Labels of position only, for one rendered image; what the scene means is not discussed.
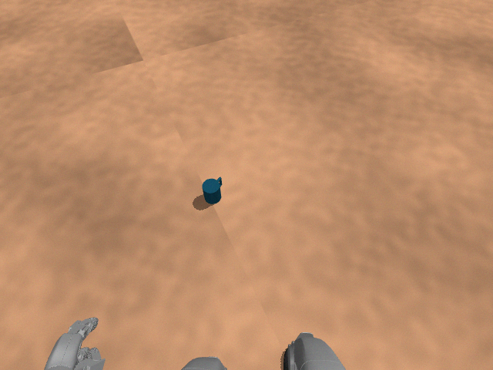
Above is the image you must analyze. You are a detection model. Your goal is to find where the left robot hand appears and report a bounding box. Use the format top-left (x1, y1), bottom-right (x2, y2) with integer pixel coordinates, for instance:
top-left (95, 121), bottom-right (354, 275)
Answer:
top-left (44, 318), bottom-right (106, 370)

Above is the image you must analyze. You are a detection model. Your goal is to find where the mug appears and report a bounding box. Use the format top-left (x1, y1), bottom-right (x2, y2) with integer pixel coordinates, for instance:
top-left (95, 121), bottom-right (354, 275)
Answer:
top-left (202, 177), bottom-right (222, 204)

